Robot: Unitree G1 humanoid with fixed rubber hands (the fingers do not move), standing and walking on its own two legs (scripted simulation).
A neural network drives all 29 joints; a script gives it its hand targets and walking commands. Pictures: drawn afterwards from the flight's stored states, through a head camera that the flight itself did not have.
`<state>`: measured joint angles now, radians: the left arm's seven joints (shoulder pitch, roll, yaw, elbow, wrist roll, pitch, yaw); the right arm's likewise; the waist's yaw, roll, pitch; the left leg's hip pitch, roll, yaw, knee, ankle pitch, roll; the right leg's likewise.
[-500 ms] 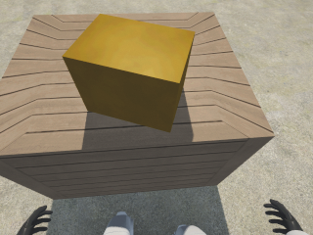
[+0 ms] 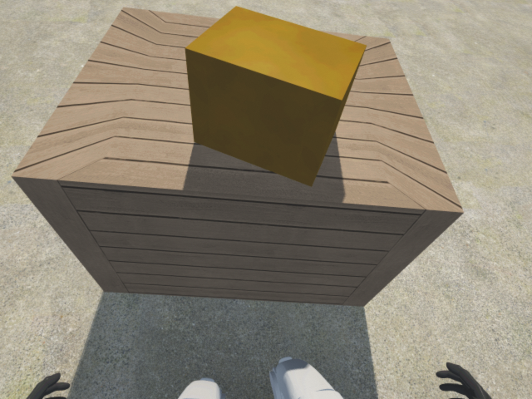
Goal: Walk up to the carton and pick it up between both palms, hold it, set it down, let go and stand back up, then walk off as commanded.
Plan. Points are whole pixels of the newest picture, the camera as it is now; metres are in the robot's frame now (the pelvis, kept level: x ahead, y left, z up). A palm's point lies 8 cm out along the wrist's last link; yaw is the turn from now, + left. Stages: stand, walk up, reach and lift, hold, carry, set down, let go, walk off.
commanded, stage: walk off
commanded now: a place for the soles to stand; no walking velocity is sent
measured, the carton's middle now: (274, 97) +0.71 -0.01 +0.03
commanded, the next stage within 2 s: none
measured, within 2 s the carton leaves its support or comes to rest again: neither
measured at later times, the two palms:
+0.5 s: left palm out of the picture -0.03 +0.30 -0.07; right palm out of the picture -0.09 -0.35 -0.09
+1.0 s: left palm out of the picture -0.25 +0.31 -0.09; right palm out of the picture -0.18 -0.34 -0.06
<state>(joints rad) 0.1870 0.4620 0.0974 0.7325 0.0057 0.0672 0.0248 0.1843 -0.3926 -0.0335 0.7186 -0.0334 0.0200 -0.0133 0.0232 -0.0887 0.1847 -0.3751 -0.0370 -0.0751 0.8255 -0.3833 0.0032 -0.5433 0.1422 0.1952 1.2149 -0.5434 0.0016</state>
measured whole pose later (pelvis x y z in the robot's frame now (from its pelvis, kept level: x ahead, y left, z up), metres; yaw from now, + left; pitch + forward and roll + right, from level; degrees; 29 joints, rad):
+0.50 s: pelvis -0.17 -0.01 +0.00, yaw -1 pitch -5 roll +0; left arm 0.15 0.39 0.08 0.66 0.04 0.02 0.02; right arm 0.23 -0.45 -0.08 0.75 -0.01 0.05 -0.02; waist 0.00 0.02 0.19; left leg -0.41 -0.10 -0.12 1.16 -0.56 0.00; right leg -0.40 -0.02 0.01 0.82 -0.34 0.00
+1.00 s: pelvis -0.30 -0.01 +0.01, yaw +0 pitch -6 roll -2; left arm 0.29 0.40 0.09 0.86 0.04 -0.03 0.00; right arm 0.18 -0.44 -0.07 0.85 -0.01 0.00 0.01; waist 0.04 0.02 0.11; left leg -0.40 -0.04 -0.12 0.92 -0.47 0.03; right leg -0.30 0.02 0.01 0.70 -0.31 -0.01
